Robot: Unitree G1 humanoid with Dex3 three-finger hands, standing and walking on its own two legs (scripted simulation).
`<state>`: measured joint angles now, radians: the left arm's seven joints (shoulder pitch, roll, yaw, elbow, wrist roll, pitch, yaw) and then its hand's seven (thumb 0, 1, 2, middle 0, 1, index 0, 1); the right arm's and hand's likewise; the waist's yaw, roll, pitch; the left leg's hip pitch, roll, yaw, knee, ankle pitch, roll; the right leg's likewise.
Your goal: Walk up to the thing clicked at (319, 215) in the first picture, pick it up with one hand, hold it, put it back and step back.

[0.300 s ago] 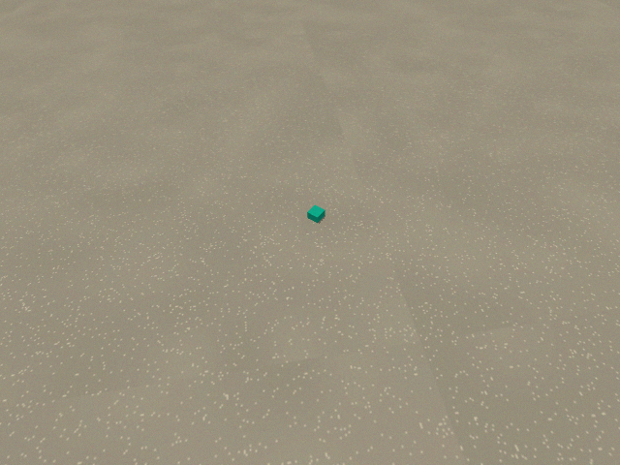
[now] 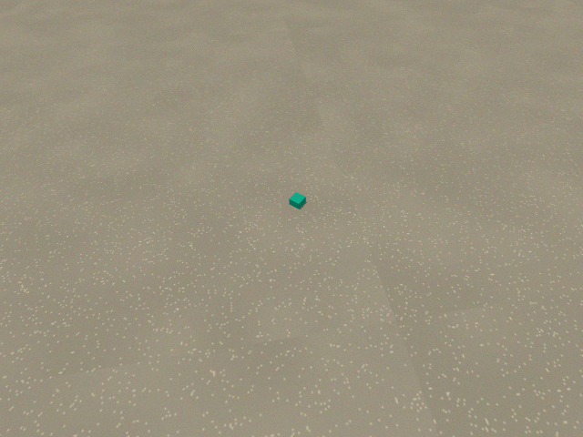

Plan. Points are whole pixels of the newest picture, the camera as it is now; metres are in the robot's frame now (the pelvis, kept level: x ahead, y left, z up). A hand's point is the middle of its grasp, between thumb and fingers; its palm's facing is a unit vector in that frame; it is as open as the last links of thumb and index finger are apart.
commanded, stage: stand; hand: left
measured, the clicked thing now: (297, 200) +1.28 +0.03 -0.76
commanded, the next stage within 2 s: walk up in 0.82 s
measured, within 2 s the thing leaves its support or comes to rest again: neither
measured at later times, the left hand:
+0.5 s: hand out of the picture +0.08 +0.25 -0.15, palm faces -0.02 -0.94 -0.34, open 7.4 cm
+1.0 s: hand out of the picture +0.09 +0.29 -0.15, palm faces +0.14 -0.93 -0.35, open 7.4 cm
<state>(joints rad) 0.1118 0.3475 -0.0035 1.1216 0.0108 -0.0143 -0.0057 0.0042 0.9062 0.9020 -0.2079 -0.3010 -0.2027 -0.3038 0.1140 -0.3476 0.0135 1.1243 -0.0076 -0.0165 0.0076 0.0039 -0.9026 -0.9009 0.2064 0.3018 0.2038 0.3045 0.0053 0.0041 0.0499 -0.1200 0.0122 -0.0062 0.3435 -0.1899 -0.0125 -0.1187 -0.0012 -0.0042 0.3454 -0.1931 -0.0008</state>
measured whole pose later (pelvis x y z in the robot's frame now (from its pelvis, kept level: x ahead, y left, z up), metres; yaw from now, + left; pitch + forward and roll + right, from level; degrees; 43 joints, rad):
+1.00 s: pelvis +0.02 -0.01 -0.02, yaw +7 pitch +0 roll +0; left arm 0.14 0.43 0.11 0.92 0.07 -0.01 -0.09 0.00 0.90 0.90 -0.21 -0.30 -0.21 -0.30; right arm 0.30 -0.41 -0.06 1.03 -0.03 -0.03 0.03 0.01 -0.90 -0.90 0.21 0.30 0.21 0.31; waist 0.03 -0.03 0.01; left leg -0.30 0.00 -0.05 0.66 -0.34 0.00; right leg -0.19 -0.02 -0.10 0.53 -0.33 -0.04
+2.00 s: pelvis +0.46 -0.07 -0.04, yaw +36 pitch -1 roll +0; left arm 0.32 0.45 0.11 0.70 0.07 0.05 -0.09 0.01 0.90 0.90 -0.21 -0.30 -0.20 -0.30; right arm 0.37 -0.44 -0.04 0.83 -0.02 -0.12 -0.05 0.00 -0.90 -0.90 0.21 0.30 0.21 0.31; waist 0.08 -0.07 0.07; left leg -0.45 0.01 0.11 0.70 -0.24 0.07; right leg -0.28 -0.01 -0.19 0.82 -0.48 -0.07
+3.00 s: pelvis +0.86 -0.29 -0.04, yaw +45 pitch -1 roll +0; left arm 0.29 0.52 0.14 0.76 0.07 0.12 -0.11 0.00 0.91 0.90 -0.21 -0.30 -0.20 -0.30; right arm 0.36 -0.48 -0.05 0.90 -0.04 -0.10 -0.08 0.00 -0.89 -0.90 0.22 0.30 0.21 0.31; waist -0.01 -0.12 0.05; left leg -0.45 0.16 0.01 0.76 -0.31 0.01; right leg -0.54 -0.12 0.09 1.04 -0.45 0.02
